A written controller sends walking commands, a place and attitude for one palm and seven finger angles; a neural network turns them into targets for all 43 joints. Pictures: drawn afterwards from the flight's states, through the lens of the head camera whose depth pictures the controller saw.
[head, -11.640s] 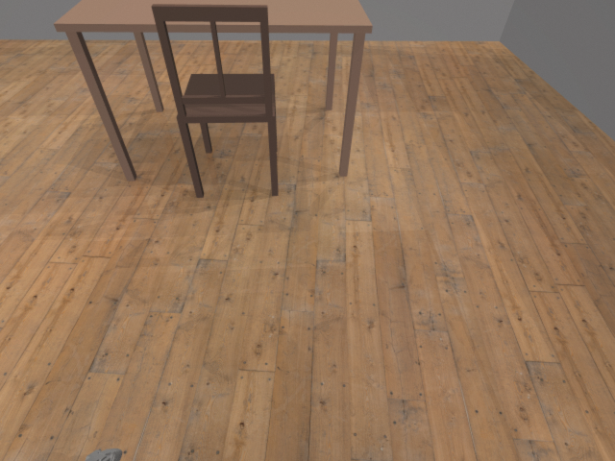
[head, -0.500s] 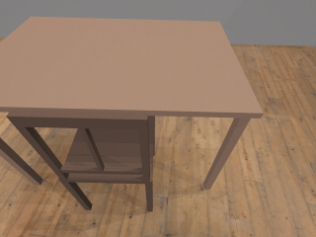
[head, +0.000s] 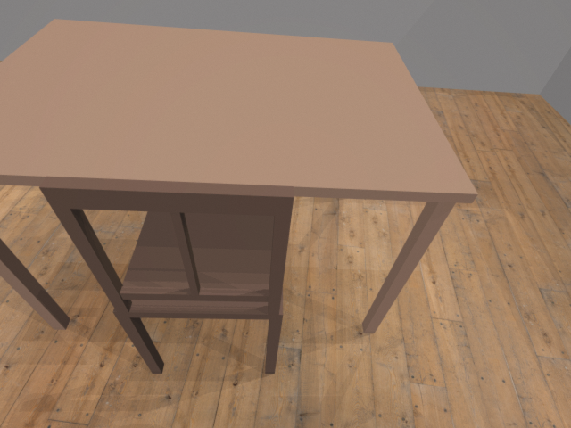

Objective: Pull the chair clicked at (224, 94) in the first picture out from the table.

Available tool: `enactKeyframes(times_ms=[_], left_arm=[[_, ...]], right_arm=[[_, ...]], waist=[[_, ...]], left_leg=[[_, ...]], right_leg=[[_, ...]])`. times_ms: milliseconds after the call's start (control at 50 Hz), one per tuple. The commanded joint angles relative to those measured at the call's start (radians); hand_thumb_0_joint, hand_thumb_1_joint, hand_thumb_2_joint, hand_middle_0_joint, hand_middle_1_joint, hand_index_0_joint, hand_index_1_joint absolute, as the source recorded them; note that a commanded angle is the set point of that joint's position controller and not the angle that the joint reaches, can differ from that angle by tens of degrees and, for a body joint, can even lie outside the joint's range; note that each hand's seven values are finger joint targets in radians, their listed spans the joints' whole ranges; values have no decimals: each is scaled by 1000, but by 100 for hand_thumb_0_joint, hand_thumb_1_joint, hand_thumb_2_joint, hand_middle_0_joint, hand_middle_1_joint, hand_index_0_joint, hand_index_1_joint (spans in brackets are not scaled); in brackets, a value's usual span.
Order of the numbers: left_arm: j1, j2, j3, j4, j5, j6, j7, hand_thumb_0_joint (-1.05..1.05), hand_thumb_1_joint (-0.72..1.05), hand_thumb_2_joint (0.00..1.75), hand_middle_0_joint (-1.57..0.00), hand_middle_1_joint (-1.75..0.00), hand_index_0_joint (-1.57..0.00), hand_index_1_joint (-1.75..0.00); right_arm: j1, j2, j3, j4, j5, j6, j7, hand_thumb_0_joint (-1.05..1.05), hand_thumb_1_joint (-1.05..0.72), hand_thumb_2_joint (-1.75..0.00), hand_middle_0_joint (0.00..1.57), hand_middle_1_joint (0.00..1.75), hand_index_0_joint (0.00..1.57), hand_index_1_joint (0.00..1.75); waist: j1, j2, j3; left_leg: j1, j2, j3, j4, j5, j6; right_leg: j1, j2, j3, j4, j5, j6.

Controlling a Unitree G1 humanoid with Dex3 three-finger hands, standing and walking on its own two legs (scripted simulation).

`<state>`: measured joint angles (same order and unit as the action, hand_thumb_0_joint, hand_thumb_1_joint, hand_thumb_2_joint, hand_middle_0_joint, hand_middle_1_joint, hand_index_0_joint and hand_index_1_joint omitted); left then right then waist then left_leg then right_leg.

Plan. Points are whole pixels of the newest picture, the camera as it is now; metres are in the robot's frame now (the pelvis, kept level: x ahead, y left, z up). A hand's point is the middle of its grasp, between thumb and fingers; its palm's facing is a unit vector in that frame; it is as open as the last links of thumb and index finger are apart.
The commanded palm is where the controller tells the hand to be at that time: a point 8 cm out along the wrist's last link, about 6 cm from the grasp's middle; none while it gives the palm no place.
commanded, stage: look again from close up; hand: left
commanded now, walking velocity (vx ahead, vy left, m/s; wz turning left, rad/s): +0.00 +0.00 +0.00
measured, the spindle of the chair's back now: (187, 255) +0.44 +0.22 -0.10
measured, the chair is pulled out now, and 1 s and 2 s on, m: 0.00 0.00 0.00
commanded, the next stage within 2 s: raise the hand toward the chair's back in 0.48 s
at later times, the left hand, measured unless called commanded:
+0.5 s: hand out of the picture -0.03 +0.18 -0.17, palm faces +0.01 -0.99 -0.17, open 7.3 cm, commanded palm none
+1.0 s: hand out of the picture +0.14 +0.15 -0.07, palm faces +0.08 -1.00 +0.04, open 9.1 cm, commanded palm +0.11 +0.22 -0.05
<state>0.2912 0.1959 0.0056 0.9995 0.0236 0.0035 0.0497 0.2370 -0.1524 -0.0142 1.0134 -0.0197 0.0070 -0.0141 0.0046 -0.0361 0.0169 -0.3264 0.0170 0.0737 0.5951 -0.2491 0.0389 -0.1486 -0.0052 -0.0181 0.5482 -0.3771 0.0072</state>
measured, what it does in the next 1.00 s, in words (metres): lowers itself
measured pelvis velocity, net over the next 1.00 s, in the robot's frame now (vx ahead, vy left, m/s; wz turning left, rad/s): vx -0.04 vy -0.04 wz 0.03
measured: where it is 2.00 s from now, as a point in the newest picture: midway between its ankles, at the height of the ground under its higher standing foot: outside the picture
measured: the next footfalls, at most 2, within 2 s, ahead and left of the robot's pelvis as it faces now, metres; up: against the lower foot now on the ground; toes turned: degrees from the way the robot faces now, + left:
none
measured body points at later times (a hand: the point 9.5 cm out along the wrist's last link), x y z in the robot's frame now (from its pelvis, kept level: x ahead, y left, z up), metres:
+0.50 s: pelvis +0.00 +0.01 +0.01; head +0.01 +0.03 +0.46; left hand -0.03 +0.23 -0.16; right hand +0.02 -0.22 -0.14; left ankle +0.05 +0.09 -0.73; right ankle -0.05 -0.13 -0.73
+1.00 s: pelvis -0.04 -0.04 -0.07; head -0.02 -0.01 +0.38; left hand +0.13 +0.20 -0.07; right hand +0.18 -0.28 -0.10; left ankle +0.05 +0.09 -0.73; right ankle -0.04 -0.12 -0.73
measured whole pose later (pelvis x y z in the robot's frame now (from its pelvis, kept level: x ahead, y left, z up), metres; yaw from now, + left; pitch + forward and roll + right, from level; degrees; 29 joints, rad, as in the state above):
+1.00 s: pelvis -0.04 -0.04 -0.07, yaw +2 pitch +10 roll +0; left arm 0.44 0.17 0.12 0.20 -0.21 -0.45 -0.24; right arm 0.16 -0.23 -0.05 0.54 0.02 -0.18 -0.01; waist 0.00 -0.06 -0.14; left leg -0.87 0.04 0.01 1.06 -0.36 -0.01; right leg -0.72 0.01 -0.08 1.11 -0.57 -0.06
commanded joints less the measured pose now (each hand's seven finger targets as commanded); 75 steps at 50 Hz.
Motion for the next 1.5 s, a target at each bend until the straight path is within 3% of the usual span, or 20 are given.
enactKeyframes(times_ms=[0,360,540,560,580,600,640,660,720,780,840,900,960,1020,1100,1160,1240,1300,1380,1480], left_arm=[[91,84,12,-33,0,-6,-5,0,90,90,-20,-30,-20,-30],[134,78,-5,37,-7,-24,-6,0,90,90,-20,-30,-20,-30],[139,67,-9,62,-6,-23,-5,0,90,90,-20,-30,-20,-30],[146,62,-9,72,15,-36,26,0,90,90,-20,-30,-20,-30],[-537,277,93,-1551,-191,-232,51,0,88,89,-20,-30,-20,-30],[-149,210,95,-1331,-116,-180,111,0,85,88,-20,-29,-20,-29],[244,-103,-72,-911,-137,-39,142,0,81,86,-19,-29,-19,-29],[89,-100,-108,-1169,-178,-66,122,0,78,85,-19,-28,-19,-28],[152,-57,-25,-976,-161,-202,75,0,71,82,-18,-27,-18,-27],[326,-74,51,-803,-195,-392,-79,0,64,79,-17,-26,-17,-26],[380,47,182,-785,-240,-569,-278,0,57,76,-17,-25,-17,-25],[338,100,241,-843,-253,-525,-320,0,50,73,-16,-24,-16,-24],[137,160,270,-1126,-280,-527,-265,0,43,70,-15,-23,-15,-23],[3,188,270,-1427,-277,-681,-192,0,36,67,-15,-22,-15,-22],[-34,123,112,-1419,-283,-771,-263,0,27,63,-14,-20,-14,-20],[23,128,107,-1163,-308,-665,-382,0,20,60,-13,-19,-13,-19],[136,218,260,-970,-346,-347,-462,0,11,56,-12,-18,-12,-18],[165,230,376,-1132,-383,-259,-383,0,4,53,-11,-16,-11,-16],[165,180,380,-1232,-348,-403,-236,0,-6,49,-10,-15,-10,-15],[91,116,226,-1136,-279,-578,-271,0,-17,44,-9,-13,-9,-13]], right_arm=[[10,-157,-29,-57,3,-16,-3,0,-90,-90,20,30,20,30],[34,-135,-9,25,18,-29,-1,0,-90,-90,20,30,20,30],[29,-123,-5,55,20,-26,-3,0,-90,-90,20,30,20,30],[-10,-151,-4,-14,14,-30,-1,0,-90,-90,20,30,20,30],[69,-293,-43,-388,61,-171,-38,0,-90,-90,20,30,20,30],[-22,-188,12,-302,68,-273,-64,0,-90,-90,20,30,20,30],[35,-163,-18,-229,82,-295,-43,0,-90,-90,20,30,20,30],[1,-186,-16,-330,87,-293,-41,0,-90,-90,20,30,20,30],[-38,-218,-33,-383,45,-316,-55,0,-90,-90,20,30,20,30],[-82,-208,-63,-443,26,-295,-18,0,-90,-90,20,30,20,30],[-134,-215,-90,-514,34,-279,17,0,-90,-90,20,30,20,30],[-194,-208,-80,-621,51,-244,8,0,-90,-90,20,30,20,30],[-192,-192,-71,-675,43,-228,-10,0,-90,-90,20,30,20,30],[-118,-154,-67,-637,26,-247,-31,0,-90,-90,20,30,20,30],[-95,-177,-49,-573,25,-292,-49,0,-90,-90,20,30,20,30],[-82,-197,-42,-548,45,-303,-64,0,-90,-90,20,30,20,30],[-131,-209,-44,-603,78,-253,-89,0,-90,-90,20,30,20,30],[-131,-175,-47,-638,70,-218,-88,0,-90,-90,20,30,20,30],[-89,-130,-58,-584,45,-220,-62,0,-90,-90,20,30,20,30],[-60,-169,-66,-535,30,-237,-41,0,-90,-90,20,30,20,30]], waist=[[9,106,50],[-2,24,22],[0,25,68],[0,103,89],[-141,300,-434],[-20,416,-436],[-52,225,-175],[-48,174,-75],[-64,-78,41],[15,-317,-18],[66,-176,-104],[89,45,-209],[59,163,-277],[6,261,-400],[-85,226,-317],[-117,47,-213],[4,-42,-284],[54,-38,-420],[52,22,-408],[-47,25,-308]], left_leg=[[12,117,-207,-273,-214,27],[139,89,-128,-215,60,15],[128,86,-121,-231,38,8],[101,99,-108,-74,168,-20],[425,7,-105,-151,212,-30],[471,76,-150,-213,229,-60],[243,79,-218,-274,32,-69],[135,67,-204,-250,-109,-51],[-71,11,-156,-69,-176,-30],[-258,7,-114,126,-79,-41],[-367,-18,-74,248,-49,-57],[-390,-40,-28,315,-87,-39],[-444,-29,-43,383,-200,-25],[-386,-2,-72,469,-105,-5],[-468,14,-103,555,-161,2],[-596,18,-116,593,-210,3],[-624,-7,-107,548,-180,8],[-527,-9,-107,495,-46,3],[-461,6,-101,465,83,-11],[-488,10,-110,504,16,-3]], right_leg=[[-116,-35,29,-88,-2,-37],[-122,-88,71,-163,137,-25],[-131,-88,73,-184,119,-22],[-152,-103,99,-207,196,-33],[-128,-9,-66,-49,279,-42],[-181,3,-54,73,114,-56],[-328,-1,-66,131,0,-35],[-307,-4,-73,88,10,-36],[-405,14,-88,1,-59,-29],[-555,28,-107,156,-79,-27],[-570,12,-55,273,-16,-40],[-566,1,-14,325,-50,-43],[-648,-2,58,326,-246,-39],[-688,15,81,367,-158,-44],[-818,29,102,375,-212,-36],[-797,6,155,310,-246,1],[-595,-33,218,254,-214,29],[-448,-52,185,289,72,57],[-483,-18,87,390,345,34],[-697,5,42,428,177,19]])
